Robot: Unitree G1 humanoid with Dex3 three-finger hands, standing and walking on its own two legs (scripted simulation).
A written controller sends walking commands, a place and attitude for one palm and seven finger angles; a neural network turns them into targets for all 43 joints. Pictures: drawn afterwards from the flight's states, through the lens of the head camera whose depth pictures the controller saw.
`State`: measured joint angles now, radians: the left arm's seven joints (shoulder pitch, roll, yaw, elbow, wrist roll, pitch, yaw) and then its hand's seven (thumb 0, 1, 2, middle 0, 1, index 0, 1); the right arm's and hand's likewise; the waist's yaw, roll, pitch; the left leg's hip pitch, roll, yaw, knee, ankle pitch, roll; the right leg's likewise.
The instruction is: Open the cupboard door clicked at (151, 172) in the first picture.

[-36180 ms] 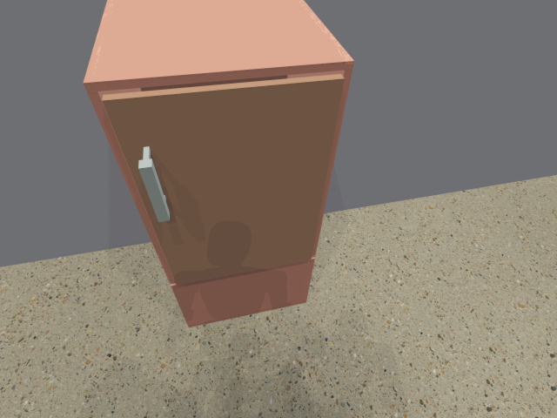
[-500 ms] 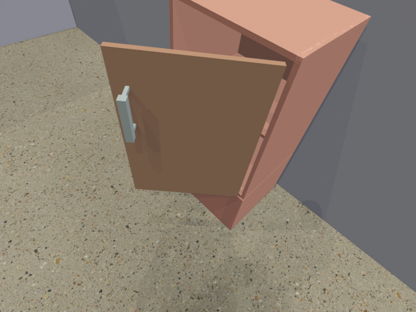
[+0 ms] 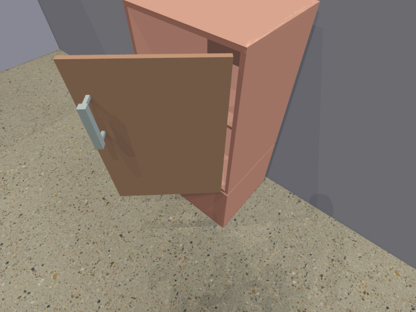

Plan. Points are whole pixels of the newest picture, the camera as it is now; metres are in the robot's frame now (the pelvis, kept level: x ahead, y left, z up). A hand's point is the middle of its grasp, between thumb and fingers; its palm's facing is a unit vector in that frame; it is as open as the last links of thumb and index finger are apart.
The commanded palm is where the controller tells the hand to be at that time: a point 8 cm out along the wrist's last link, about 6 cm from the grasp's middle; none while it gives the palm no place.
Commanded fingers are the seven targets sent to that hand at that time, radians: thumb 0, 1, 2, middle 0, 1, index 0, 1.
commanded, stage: come to a stop and stand still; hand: left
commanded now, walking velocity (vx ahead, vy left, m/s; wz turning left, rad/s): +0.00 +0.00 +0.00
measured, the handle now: (93, 122) +0.57 +0.33 +0.01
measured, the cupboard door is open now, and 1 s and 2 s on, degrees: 43 43 43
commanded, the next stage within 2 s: look again from close up in 0.24 s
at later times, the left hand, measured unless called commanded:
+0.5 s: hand out of the picture -0.01 +0.17 -0.17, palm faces +0.01 -0.98 -0.22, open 7.4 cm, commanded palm none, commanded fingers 0.00 0.90 0.90 -0.20 -0.30 -0.20 -0.30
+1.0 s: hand out of the picture +0.03 +0.15 -0.17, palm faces -0.01 -0.98 -0.21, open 7.4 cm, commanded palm none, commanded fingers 0.00 0.90 0.90 -0.20 -0.30 -0.20 -0.30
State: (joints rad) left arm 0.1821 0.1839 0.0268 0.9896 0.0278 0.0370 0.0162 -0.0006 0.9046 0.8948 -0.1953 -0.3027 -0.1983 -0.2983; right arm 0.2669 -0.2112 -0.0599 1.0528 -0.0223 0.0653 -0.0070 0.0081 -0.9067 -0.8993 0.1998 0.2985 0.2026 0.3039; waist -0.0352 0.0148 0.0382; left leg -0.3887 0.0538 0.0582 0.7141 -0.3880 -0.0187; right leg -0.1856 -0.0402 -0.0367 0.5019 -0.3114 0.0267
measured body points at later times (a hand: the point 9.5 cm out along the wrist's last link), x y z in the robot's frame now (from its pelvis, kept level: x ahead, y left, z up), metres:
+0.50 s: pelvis +0.00 -0.01 +0.00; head +0.02 -0.02 +0.45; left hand -0.01 +0.22 -0.15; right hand +0.04 -0.24 -0.16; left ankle +0.01 +0.11 -0.73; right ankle -0.03 -0.14 -0.73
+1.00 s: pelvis +0.01 -0.03 +0.00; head +0.02 -0.03 +0.45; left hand +0.03 +0.20 -0.15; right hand +0.02 -0.26 -0.16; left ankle +0.01 +0.11 -0.73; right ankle -0.03 -0.14 -0.73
